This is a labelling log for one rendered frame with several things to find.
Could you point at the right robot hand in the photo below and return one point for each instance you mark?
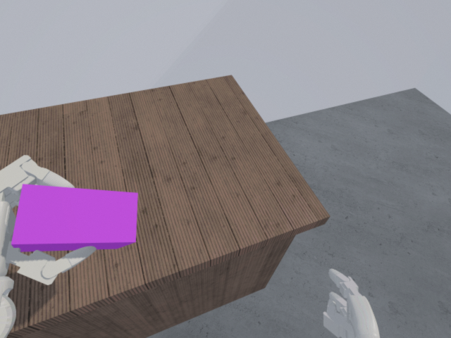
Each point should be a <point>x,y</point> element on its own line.
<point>356,316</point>

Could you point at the sponge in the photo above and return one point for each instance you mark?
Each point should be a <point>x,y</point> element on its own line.
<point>64,219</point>

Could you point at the robot left forearm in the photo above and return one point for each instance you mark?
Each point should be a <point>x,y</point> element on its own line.
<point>7,307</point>

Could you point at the table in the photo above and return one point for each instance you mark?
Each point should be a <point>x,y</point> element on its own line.
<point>219,203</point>

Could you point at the left robot hand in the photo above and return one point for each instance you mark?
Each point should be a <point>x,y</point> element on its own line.
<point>38,265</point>

